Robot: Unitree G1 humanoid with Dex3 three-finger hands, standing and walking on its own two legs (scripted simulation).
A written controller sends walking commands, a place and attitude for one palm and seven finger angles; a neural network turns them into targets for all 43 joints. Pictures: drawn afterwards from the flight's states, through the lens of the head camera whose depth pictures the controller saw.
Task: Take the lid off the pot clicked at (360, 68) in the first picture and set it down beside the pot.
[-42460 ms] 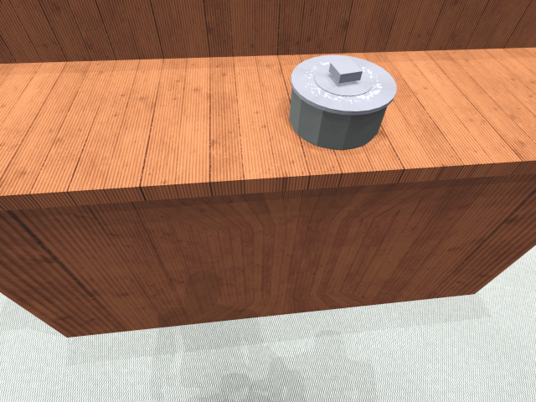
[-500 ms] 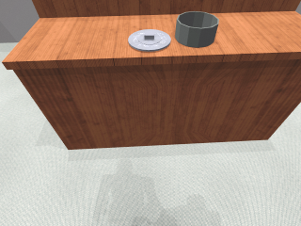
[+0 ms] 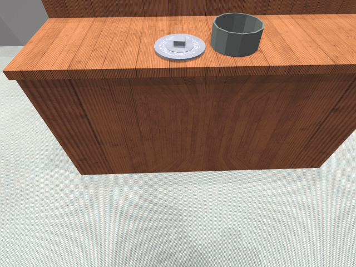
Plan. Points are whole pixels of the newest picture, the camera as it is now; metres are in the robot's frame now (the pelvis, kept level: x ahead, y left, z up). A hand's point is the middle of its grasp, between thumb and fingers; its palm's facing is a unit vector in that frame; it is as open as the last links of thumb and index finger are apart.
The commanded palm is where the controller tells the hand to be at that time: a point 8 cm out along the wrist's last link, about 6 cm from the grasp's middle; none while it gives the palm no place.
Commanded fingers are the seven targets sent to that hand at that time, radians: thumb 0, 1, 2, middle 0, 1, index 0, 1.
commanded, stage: let the arm hang, fingers relaxed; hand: left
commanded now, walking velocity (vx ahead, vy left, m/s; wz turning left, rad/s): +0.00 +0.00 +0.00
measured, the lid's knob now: (179, 40) +0.90 +0.02 +0.07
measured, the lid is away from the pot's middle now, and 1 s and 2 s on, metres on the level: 0.23 0.23 0.23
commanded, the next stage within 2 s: look to check the result in 0.98 s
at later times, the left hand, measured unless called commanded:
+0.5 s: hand out of the picture -0.01 +0.16 -0.18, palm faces +0.01 -0.98 -0.19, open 7.4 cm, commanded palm none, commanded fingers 0.00 0.90 0.90 -0.20 -0.30 -0.20 -0.30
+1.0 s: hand out of the picture -0.02 +0.16 -0.18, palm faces +0.01 -0.98 -0.18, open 7.4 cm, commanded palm none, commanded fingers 0.00 0.90 0.90 -0.20 -0.30 -0.20 -0.30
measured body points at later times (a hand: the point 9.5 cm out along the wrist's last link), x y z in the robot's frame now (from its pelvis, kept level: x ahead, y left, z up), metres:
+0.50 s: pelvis +0.00 +0.00 +0.00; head +0.01 -0.01 +0.45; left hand -0.01 +0.22 -0.16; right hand -0.05 -0.21 -0.16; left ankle -0.03 +0.11 -0.74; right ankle -0.06 -0.12 -0.74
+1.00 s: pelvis -0.01 +0.00 +0.00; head +0.01 +0.00 +0.45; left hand -0.02 +0.22 -0.16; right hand -0.04 -0.20 -0.16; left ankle -0.03 +0.11 -0.74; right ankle -0.06 -0.12 -0.74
